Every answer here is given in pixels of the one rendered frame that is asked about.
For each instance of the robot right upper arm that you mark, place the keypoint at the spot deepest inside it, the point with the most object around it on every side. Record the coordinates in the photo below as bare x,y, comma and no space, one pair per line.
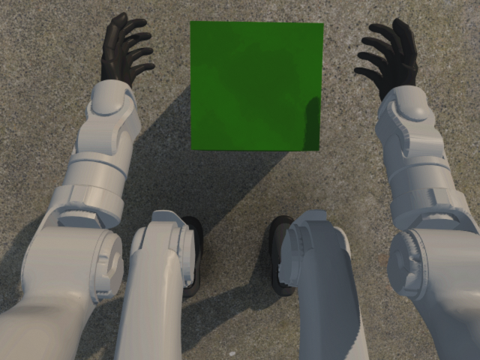
439,271

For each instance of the robot left upper arm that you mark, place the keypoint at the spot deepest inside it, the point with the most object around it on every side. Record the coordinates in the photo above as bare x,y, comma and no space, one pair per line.
68,270

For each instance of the robot right hand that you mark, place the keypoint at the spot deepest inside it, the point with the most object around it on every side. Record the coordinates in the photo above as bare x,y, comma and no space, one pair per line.
400,69

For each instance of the carton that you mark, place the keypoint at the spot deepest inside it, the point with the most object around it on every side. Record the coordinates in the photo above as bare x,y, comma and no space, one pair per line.
255,86

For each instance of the robot left hand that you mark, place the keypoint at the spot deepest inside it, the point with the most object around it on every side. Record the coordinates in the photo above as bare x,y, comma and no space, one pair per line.
116,61

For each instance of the robot left forearm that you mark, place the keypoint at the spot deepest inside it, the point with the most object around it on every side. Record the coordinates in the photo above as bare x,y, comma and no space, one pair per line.
91,193

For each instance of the robot left thigh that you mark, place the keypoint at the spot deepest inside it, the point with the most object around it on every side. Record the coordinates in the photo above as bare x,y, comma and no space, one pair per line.
150,324

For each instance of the robot left shin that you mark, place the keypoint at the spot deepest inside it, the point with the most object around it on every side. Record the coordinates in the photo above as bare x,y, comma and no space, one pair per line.
159,215

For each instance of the robot right forearm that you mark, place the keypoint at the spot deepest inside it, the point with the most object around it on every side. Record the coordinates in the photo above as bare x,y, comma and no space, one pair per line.
422,188

